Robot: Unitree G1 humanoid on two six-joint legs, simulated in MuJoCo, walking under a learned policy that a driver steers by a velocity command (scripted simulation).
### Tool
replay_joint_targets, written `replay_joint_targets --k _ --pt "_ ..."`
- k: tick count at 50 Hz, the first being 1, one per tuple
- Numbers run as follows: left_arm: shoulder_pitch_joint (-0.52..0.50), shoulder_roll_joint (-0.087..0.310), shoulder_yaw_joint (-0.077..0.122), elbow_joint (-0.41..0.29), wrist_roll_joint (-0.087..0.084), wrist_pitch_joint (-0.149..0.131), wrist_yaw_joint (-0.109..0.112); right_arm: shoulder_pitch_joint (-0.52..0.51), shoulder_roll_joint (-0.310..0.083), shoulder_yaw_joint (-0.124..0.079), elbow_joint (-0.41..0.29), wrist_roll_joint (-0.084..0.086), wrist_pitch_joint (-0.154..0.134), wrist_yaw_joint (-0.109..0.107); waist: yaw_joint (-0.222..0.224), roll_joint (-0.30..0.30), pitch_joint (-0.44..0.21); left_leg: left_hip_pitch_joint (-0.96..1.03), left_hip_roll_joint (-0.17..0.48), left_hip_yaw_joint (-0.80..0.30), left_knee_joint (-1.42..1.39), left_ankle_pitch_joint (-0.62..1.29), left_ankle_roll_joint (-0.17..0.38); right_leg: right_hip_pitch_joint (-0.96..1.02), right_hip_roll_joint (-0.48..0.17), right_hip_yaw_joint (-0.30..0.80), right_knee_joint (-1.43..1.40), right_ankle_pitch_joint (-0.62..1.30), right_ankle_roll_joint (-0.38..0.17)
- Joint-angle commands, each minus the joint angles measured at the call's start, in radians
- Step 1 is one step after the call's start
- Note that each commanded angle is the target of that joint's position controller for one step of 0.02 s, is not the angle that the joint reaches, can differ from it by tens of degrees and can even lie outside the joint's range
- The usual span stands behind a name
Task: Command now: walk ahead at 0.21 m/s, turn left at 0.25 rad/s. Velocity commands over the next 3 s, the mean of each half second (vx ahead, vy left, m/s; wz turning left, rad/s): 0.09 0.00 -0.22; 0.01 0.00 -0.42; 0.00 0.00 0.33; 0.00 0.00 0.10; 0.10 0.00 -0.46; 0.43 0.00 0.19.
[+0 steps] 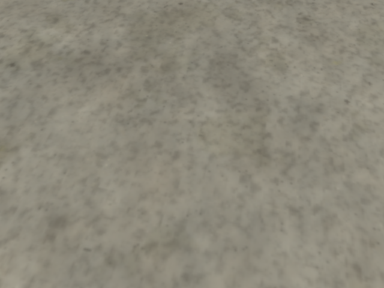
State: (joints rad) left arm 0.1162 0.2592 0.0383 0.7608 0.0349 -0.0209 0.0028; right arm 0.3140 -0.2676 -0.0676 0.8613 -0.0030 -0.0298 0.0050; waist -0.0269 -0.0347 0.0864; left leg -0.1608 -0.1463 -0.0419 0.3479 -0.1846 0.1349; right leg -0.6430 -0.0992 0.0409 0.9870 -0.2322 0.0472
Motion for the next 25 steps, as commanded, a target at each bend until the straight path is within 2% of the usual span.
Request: replay_joint_targets --k 1,3,6,8,9,10,11,12,13,14,15,16,17,19,21,25 --pt "0.071 0.053 0.007 -0.02 -0.006 0.007 -0.001 0.03 -0.107 -0.015 -0.046 -0.002 -0.009 -0.01 0.014 0.106 -0.126 0.062 0.235 -0.082 -0.026 0.846 0.039 0.089 0.033 -0.07 -0.109 0.115 -0.008" --pt "0.043 0.046 0.0 -0.019 -0.012 0.003 -0.003 0.049 -0.088 -0.003 -0.03 -0.008 -0.01 -0.017 -0.009 0.111 -0.125 0.106 0.249 -0.067 -0.033 0.836 0.017 0.113 0.036 -0.076 -0.201 0.171 -0.03" --pt "0.036 0.053 -0.003 -0.003 -0.018 -0.003 0.0 0.04 -0.086 0.007 -0.014 -0.023 -0.009 -0.027 -0.018 0.114 -0.11 0.147 0.28 -0.05 -0.014 0.829 0.011 0.178 0.062 -0.077 -0.304 0.146 -0.063" --pt "0.071 0.073 0.003 0.012 -0.015 -0.009 0.004 0.018 -0.103 0.006 -0.008 -0.026 -0.006 -0.036 0.0 0.113 -0.093 0.162 0.31 -0.052 0.045 0.878 0.016 0.23 0.092 -0.075 -0.354 0.059 -0.096" --pt "0.113 0.09 0.01 0.024 -0.013 -0.012 0.006 0.002 -0.12 0.001 -0.007 -0.021 -0.003 -0.043 0.02 0.111 -0.093 0.178 0.314 -0.053 0.108 0.914 0.016 0.262 0.113 -0.077 -0.4 0.026 -0.115" --pt "0.175 0.097 0.016 0.043 -0.009 -0.02 0.007 -0.017 -0.134 -0.003 -0.008 -0.011 0.0 -0.049 0.057 0.09 -0.103 0.183 0.299 -0.039 0.204 0.902 0.003 0.324 0.123 -0.074 -0.496 0.074 -0.135" --pt "0.246 0.127 0.025 0.058 -0.007 -0.031 0.009 -0.028 -0.149 -0.007 -0.02 -0.005 0.0 -0.054 0.093 0.036 -0.147 0.125 0.253 -0.008 0.35 0.754 -0.027 0.453 0.071 0.002 -0.562 0.38 -0.166" --pt "0.299 0.215 0.046 0.053 -0.009 -0.036 0.012 -0.014 -0.133 -0.005 -0.06 -0.007 -0.005 -0.055 0.083 -0.099 -0.208 -0.048 0.119 0.06 0.629 0.273 -0.068 0.605 -0.135 0.258 -0.525 0.923 -0.268" --pt "0.288 0.214 0.047 0.058 -0.034 -0.02 0.005 0.052 -0.066 0.005 -0.059 -0.007 0.012 -0.044 0.037 -0.214 -0.296 -0.234 -0.016 0.053 0.817 -0.439 -0.099 0.695 -0.291 0.479 -0.566 1.161 -0.439" --pt "0.254 0.174 0.042 0.049 -0.055 -0.01 -0.004 0.052 -0.073 0.011 -0.035 -0.035 0.03 -0.04 0.022 -0.081 -0.269 -0.249 0.055 -0.03 0.88 -0.432 -0.105 0.617 -0.269 0.463 -0.601 0.918 -0.435" --pt "0.188 0.149 0.042 0.031 -0.044 0.002 -0.004 -0.007 -0.085 0.006 -0.039 -0.034 0.04 -0.038 0.021 -0.03 -0.159 -0.292 0.076 -0.029 0.898 -0.378 -0.116 0.512 -0.206 0.392 -0.636 0.7 -0.405" --pt "0.135 0.121 0.035 0.018 -0.033 0.017 -0.001 -0.046 -0.091 0.003 -0.05 -0.031 0.046 -0.036 0.007 0.004 -0.103 -0.311 0.104 -0.029 0.851 -0.325 -0.126 0.439 -0.146 0.339 -0.675 0.514 -0.359" --pt "0.118 0.113 0.035 0.012 -0.032 0.024 0.004 -0.071 -0.096 0.002 -0.063 -0.031 0.054 -0.033 0.004 -0.012 -0.083 -0.307 0.119 -0.021 0.802 -0.284 -0.138 0.398 -0.101 0.304 -0.701 0.402 -0.327" --pt "0.125 0.126 0.042 0.013 -0.025 0.033 0.005 -0.06 -0.074 0.008 -0.063 -0.029 0.067 -0.029 0.003 -0.047 -0.122 -0.272 0.106 0.002 0.75 -0.237 -0.16 0.38 -0.045 0.269 -0.711 0.312 -0.297" --pt "0.143 0.147 0.053 0.016 -0.023 0.035 0.003 -0.072 -0.061 0.013 -0.07 -0.022 0.072 -0.032 0.015 -0.056 -0.14 -0.278 0.106 0.006 0.664 -0.235 -0.175 0.396 -0.029 0.282 -0.716 0.22 -0.285" --pt "0.158 0.167 0.069 0.011 -0.016 0.05 0.002 -0.135 -0.071 0.014 -0.094 -0.015 0.077 -0.042 0.052 -0.091 -0.136 -0.292 0.11 -0.006 0.541 -0.228 -0.181 0.408 -0.026 0.365 -0.745 -0.028 -0.272"
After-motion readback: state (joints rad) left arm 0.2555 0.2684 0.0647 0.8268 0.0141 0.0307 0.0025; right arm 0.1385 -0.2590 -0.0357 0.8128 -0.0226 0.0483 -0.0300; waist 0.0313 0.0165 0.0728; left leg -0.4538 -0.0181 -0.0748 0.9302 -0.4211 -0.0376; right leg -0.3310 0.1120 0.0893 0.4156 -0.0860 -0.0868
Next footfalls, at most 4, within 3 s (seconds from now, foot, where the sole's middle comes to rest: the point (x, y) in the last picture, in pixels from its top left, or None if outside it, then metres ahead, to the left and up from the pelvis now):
0.22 right None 0.21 -0.11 -0.78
0.70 left None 0.18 0.08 -0.78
1.08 right None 0.07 -0.11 -0.78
1.42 left None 0.15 0.11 -0.78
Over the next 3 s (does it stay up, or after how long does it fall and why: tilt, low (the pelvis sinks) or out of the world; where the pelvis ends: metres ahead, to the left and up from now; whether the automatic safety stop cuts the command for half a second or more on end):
stays up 0.30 -0.07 0.00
